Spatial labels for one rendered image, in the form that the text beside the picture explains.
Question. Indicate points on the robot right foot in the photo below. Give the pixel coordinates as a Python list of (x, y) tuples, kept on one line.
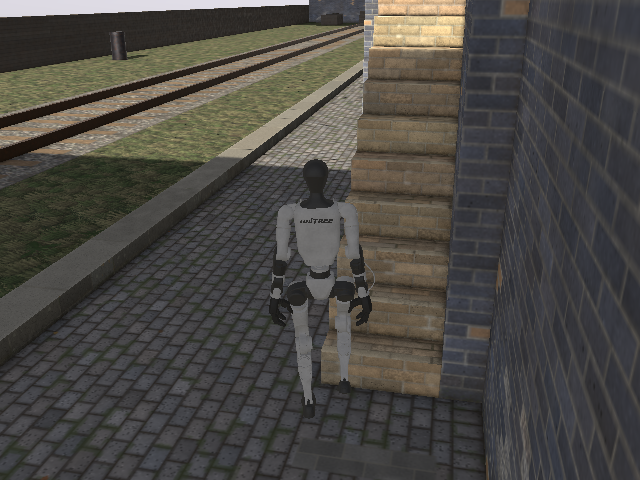
[(344, 387)]

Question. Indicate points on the robot right hand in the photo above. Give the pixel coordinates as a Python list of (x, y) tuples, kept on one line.
[(367, 308)]

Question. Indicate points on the left robot shin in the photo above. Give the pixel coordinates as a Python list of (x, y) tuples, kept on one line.
[(305, 371)]

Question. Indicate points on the left robot upper arm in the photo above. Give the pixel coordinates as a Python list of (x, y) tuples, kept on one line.
[(285, 213)]

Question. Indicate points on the right robot upper arm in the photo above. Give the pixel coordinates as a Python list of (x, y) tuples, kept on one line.
[(349, 212)]

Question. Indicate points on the robot left hand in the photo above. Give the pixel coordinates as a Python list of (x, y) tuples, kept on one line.
[(275, 313)]

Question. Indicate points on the robot right forearm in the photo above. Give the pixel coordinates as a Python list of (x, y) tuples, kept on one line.
[(359, 275)]

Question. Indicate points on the robot left forearm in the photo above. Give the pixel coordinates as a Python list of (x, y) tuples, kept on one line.
[(278, 276)]

